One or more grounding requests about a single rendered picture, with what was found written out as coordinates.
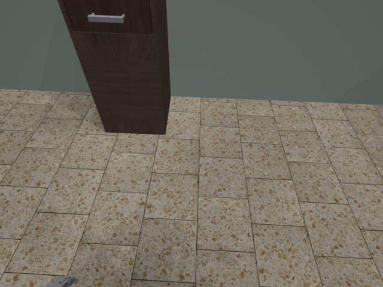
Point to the handle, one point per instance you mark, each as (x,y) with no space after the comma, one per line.
(108,19)

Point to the drawer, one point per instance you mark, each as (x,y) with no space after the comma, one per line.
(137,15)

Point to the cabinet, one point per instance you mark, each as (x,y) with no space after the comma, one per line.
(128,74)

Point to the robot left hand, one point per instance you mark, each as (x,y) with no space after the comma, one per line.
(62,281)

